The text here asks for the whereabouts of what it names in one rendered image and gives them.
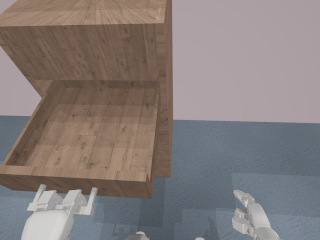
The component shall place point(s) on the robot right hand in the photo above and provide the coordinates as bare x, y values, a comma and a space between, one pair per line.
247, 221

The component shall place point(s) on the robot right forearm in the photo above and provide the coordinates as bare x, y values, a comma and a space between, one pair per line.
265, 233

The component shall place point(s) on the robot left hand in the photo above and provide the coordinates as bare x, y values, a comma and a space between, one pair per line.
47, 223

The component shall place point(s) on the drawer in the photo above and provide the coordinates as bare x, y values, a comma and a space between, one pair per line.
88, 134

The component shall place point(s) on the handle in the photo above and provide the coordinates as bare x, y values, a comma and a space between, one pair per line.
81, 210

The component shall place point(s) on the cabinet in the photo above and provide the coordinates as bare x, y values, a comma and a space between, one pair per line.
101, 40

